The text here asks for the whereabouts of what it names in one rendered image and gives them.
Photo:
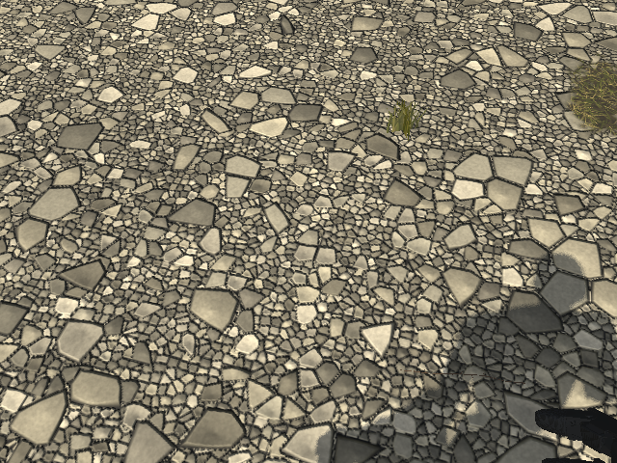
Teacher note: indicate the robot right hand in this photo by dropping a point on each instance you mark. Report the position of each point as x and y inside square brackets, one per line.
[594, 428]

